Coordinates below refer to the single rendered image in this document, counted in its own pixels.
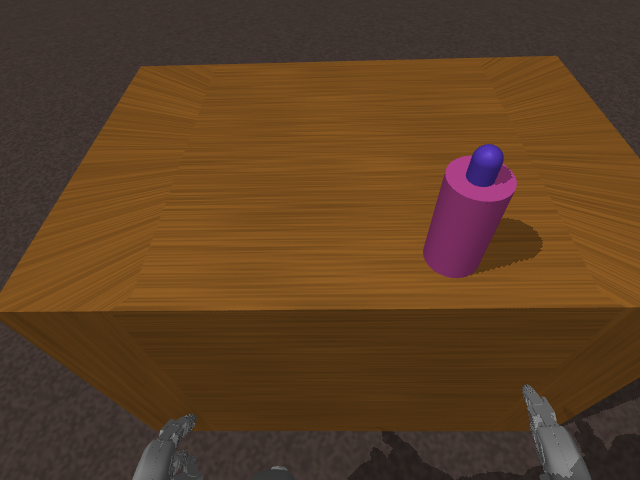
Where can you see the bottle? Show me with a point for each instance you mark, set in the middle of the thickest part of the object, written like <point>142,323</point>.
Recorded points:
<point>473,197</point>

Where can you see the left robot hand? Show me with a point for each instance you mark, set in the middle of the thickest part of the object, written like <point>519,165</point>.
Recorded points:
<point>159,460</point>

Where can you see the right robot hand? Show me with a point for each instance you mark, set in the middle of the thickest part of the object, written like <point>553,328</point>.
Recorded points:
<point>556,448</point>

